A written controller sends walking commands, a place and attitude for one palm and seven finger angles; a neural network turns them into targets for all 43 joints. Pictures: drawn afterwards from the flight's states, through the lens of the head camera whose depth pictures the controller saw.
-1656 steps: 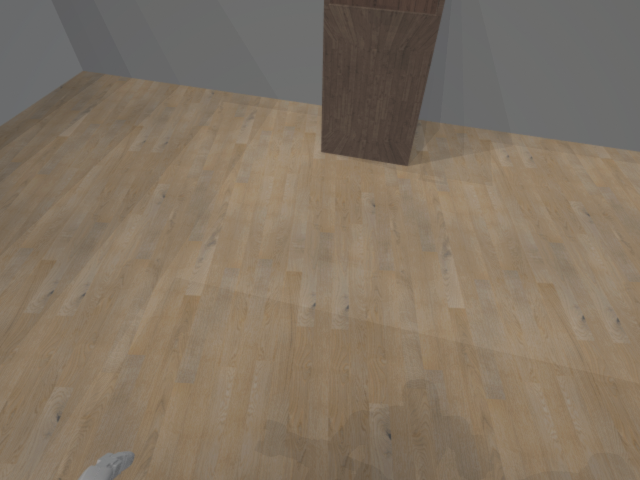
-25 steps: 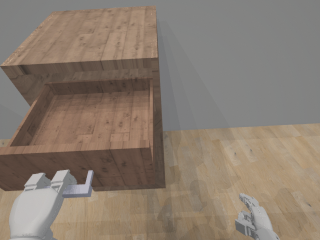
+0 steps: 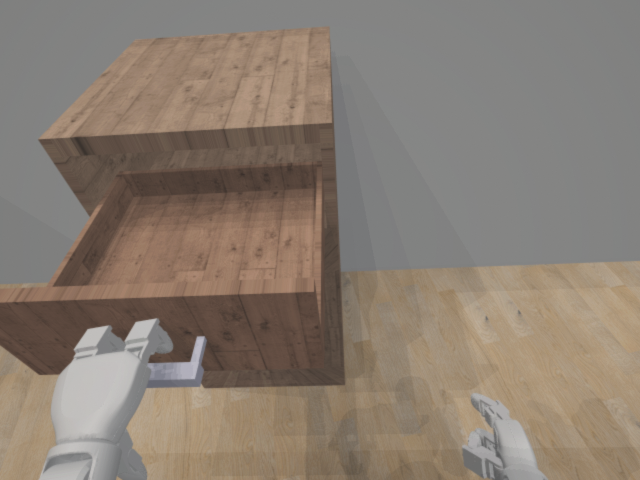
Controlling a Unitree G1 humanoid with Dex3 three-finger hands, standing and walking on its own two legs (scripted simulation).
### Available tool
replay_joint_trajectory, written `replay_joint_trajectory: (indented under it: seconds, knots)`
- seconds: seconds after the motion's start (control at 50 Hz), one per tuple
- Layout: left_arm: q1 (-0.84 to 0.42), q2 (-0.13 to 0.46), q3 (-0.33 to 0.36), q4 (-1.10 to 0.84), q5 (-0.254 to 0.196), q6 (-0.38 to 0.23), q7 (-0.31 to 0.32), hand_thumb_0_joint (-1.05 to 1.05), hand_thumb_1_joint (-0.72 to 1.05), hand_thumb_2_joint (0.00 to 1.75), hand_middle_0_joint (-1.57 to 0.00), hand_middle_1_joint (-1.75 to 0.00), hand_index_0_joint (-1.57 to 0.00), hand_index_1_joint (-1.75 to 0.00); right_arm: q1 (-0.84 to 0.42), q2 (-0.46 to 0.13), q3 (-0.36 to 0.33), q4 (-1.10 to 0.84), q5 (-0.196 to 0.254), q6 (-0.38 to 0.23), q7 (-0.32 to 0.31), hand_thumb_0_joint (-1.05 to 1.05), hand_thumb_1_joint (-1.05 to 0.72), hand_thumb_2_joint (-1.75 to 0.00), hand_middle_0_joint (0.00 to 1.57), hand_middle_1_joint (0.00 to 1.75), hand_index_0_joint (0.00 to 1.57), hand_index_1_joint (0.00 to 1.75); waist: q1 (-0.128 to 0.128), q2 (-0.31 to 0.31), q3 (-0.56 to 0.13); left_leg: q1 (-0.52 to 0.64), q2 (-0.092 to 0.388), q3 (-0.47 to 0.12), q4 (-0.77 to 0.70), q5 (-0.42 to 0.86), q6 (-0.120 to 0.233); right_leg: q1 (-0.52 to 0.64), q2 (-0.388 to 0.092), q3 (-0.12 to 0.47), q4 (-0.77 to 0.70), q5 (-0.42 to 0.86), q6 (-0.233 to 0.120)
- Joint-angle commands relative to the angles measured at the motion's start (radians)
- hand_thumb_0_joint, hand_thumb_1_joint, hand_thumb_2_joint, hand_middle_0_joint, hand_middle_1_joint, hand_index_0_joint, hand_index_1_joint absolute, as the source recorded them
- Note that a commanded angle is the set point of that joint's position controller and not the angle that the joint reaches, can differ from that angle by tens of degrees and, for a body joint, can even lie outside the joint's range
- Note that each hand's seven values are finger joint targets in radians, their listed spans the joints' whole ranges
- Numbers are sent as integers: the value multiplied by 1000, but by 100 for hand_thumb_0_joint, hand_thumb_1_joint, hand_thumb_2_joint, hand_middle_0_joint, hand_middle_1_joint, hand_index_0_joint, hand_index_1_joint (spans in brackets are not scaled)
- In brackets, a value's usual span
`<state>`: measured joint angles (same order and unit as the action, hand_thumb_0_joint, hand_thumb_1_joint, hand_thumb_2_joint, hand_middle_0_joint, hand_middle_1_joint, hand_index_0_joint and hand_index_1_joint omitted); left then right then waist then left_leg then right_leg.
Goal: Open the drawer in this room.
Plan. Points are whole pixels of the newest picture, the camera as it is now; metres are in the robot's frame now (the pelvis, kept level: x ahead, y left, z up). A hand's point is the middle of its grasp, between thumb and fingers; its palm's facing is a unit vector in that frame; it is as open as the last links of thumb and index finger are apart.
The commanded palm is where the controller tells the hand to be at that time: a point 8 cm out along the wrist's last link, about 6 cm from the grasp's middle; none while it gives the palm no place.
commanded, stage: lift the hand off the handle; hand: left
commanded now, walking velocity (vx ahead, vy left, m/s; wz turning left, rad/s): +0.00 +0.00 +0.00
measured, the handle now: (148, 360) +0.22 +0.26 +0.05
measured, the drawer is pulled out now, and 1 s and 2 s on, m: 0.29 0.29 0.29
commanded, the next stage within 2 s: draw the hand back to the body in 1.10 s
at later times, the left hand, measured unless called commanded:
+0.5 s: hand (103, 369) +0.17 +0.26 +0.12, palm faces +0.12 -0.07 -0.99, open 13.6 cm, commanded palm +0.14 +0.25 +0.18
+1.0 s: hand (79, 319) +0.19 +0.25 +0.20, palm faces +0.20 -0.03 -0.98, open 13.8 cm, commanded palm +0.14 +0.25 +0.25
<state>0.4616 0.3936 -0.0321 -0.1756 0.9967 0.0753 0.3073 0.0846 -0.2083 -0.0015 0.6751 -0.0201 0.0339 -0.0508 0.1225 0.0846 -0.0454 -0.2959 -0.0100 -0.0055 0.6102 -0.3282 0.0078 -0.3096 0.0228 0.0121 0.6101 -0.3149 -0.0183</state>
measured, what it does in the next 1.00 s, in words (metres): stands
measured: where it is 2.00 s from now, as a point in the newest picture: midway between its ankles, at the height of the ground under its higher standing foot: outside the picture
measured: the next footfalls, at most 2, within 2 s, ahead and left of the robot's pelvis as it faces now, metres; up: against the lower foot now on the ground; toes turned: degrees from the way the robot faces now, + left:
none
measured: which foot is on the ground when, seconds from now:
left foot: down 0.00-1.00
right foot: down 0.00-1.00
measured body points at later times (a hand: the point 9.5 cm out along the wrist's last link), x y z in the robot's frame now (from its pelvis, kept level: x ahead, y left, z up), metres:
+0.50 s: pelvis +0.00 +0.00 +0.01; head -0.02 -0.04 +0.46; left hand +0.16 +0.26 +0.17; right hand +0.24 -0.19 -0.07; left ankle +0.00 +0.12 -0.73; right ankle +0.00 -0.11 -0.73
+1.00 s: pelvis -0.01 +0.00 +0.02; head -0.03 -0.06 +0.46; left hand +0.17 +0.25 +0.25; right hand +0.24 -0.18 -0.07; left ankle +0.00 +0.12 -0.73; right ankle +0.00 -0.11 -0.73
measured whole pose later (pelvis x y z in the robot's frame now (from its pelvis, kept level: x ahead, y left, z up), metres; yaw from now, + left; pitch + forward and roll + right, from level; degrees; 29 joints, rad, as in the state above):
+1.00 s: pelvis -0.01 +0.00 +0.02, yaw +1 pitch -5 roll +0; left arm 0.30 0.58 0.08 -0.55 0.81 0.22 -0.06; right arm 0.04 -0.26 0.05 0.64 0.03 0.07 -0.02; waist 0.13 0.14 0.00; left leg -0.09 -0.01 -0.03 0.39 -0.21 0.00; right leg -0.10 0.02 0.00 0.40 -0.21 -0.02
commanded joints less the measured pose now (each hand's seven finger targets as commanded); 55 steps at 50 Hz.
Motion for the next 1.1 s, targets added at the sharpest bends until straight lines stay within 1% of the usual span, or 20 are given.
replay_joint_trajectory:
  seconds: [0.0, 0.12, 0.26, 0.28, 0.36, 0.38, 0.46, 0.58, 0.6, 0.64, 0.76, 0.82, 0.86, 0.88, 0.92, 0.96, 0.98, 1.04, 1.06, 1.08]
  knots:
    - [-88, 188, 146, -306, -23, 9, 25, 0, -50, 30, -30, -120, -30, -120, -189, -102, -26, -182, 1, -55, -5, 0, -90, -90, 20, 30, 20, 30, 6, -28, -123, 102, -20, -12, -104, 241, 13, 59, 10, 26, -147, 163, -23]
    - [-94, 204, 147, -313, -39, 51, -52, 0, -50, 30, -30, -120, -30, -120, -202, -112, -10, -184, 9, -34, 3, 0, -90, -90, 20, 30, 20, 30, 5, -57, -47, 110, -19, -7, -154, 245, 14, 96, 6, 20, -194, 171, -15]
    - [-157, 245, 158, -416, -57, 59, -122, 0, -50, 30, -30, -120, -30, -120, -211, -120, 0, -202, 13, -25, 1, 0, -90, -90, 20, 30, 20, 30, 8, -3, -69, 173, -9, -9, -189, 268, 13, 151, 4, 12, -234, 166, -13]
    - [-166, 204, 116, -441, -52, 54, -128, 0, -50, 30, -30, -120, -30, -120, -204, -111, 5, -207, 11, -30, 5, 0, -90, -90, 20, 30, 20, 30, 7, -8, -86, 185, -10, -6, -184, 286, 19, 149, -3, -7, -230, 171, -11]
    - [-160, 272, 185, -448, -69, 51, -137, 0, -50, 30, -30, -120, -30, -120, -215, -123, 5, -199, 19, -24, 2, 0, -90, -90, 20, 30, 20, 30, 11, 11, -52, 184, -6, -14, -203, 287, 8, 172, 4, 13, -253, 185, -15]
    - [-172, 227, 141, -472, -58, 50, -144, 0, -50, 30, -30, -120, -30, -120, -213, -111, 12, -207, 13, -29, 9, 0, -90, -90, 20, 30, 20, 30, 14, -6, -71, 190, -8, -12, -204, 300, 13, 174, -3, -9, -246, 183, -13]
    - [-146, 283, 205, -493, -92, 71, -162, 0, -50, 30, -30, -120, -30, -120, -232, -127, 8, -211, 28, -19, 11, 0, -90, -90, 20, 30, 20, 30, 20, 26, -63, 195, -1, -16, -226, 306, 6, 210, 2, 8, -261, 206, -12]
    - [-177, 249, 162, -535, -108, 101, -207, 0, -50, 30, -30, -120, -30, -120, -242, -114, 20, -221, 31, -20, 23, 0, -90, -90, 20, 30, 20, 30, 20, -15, -68, 201, -1, -15, -248, 311, 11, 226, -4, -20, -267, 193, -5]
    - [-191, 281, 185, -485, -110, 108, -216, 0, -50, 30, -30, -120, -30, -120, -238, -119, 12, -194, 31, -9, 19, 0, -90, -90, 20, 30, 20, 30, 6, -26, -19, 195, 0, -15, -261, 298, 9, 211, 4, -5, -284, 182, -7]
    - [-224, 297, 190, -493, -106, 122, -235, 0, -50, 30, -30, -120, -30, -120, -243, -122, 17, -203, 32, -7, 20, 0, -90, -90, 20, 30, 20, 30, 12, -56, -28, 195, -2, -14, -267, 291, 13, 217, -1, -13, -287, 178, -1]
    - [-325, 334, 216, -528, -140, 145, -288, 0, -50, 30, -30, -120, -30, -120, -279, -120, 27, -220, 50, -13, 22, 0, -90, -90, 20, 30, 20, 30, 11, 21, -60, 190, 0, -21, -276, 262, 12, 249, 4, 0, -282, 163, -3]
    - [-301, 356, 231, -523, -144, 142, -308, 0, -50, 30, -30, -120, -30, -120, -262, -126, 26, -214, 42, -10, 24, 0, -90, -90, 20, 30, 20, 30, 20, -31, -81, 192, -10, -15, -276, 299, 13, 266, -4, -12, -282, 196, 2]
    - [-310, 381, 269, -548, -165, 147, -315, 0, -50, 30, -30, -120, -30, -120, -280, -124, 30, -227, 54, -19, 28, 0, -90, -90, 20, 30, 20, 30, 18, 3, -84, 183, -3, -18, -266, 289, 10, 265, 2, 0, -274, 200, 1]
    - [-322, 354, 237, -555, -157, 145, -323, 0, -50, 30, -30, -120, -30, -120, -275, -115, 36, -223, 45, -23, 33, 0, -90, -90, 20, 30, 20, 30, 23, -4, -100, 185, -11, -11, -263, 306, 11, 270, -8, -14, -267, 203, 1]
    - [-282, 402, 294, -529, -177, 148, -328, 0, -50, 30, -30, -120, -30, -120, -264, -126, 27, -213, 47, -14, 32, 0, -90, -90, 20, 30, 20, 30, 23, -34, -67, 172, -13, -9, -265, 303, 11, 261, -6, -5, -277, 214, 5]
    - [-332, 413, 307, -562, -199, 156, -338, 0, -50, 30, -30, -120, -30, -120, -289, -125, 32, -225, 61, -20, 34, 0, -90, -90, 20, 30, 20, 30, 16, 7, -52, 164, -6, -14, -262, 273, 6, 242, -3, 5, -277, 185, 4]
    - [-376, 382, 264, -554, -185, 155, -347, 0, -50, 30, -30, -120, -30, -120, -285, -114, 39, -220, 51, -25, 38, 0, -90, -90, 20, 30, 20, 30, 16, -3, -59, 163, -15, -12, -262, 283, 9, 240, -10, -11, -271, 176, 3]
    - [-312, 387, 277, -459, -203, 166, -368, 0, -50, 30, -30, -120, -30, -120, -255, -126, 26, -209, 56, -20, 35, 0, -90, -90, 20, 30, 20, 30, 9, -65, -12, 146, -15, -8, -265, 252, 10, 212, -7, -11, -281, 154, 11]
    - [-319, 412, 308, -477, -225, 165, -375, 0, -50, 30, -30, -120, -30, -120, -262, -130, 27, -213, 68, -25, 32, 0, -90, -90, 20, 30, 20, 30, 5, -39, -23, 142, -8, -9, -260, 229, 7, 219, -4, -3, -277, 143, 9]
    - [-361, 383, 259, -486, -206, 163, -386, 0, -50, 30, -30, -120, -30, -120, -271, -122, 37, -222, 58, -29, 36, 0, -90, -90, 20, 30, 20, 30, 11, -39, -46, 143, -19, -6, -256, 237, 9, 227, -12, -9, -270, 139, 9]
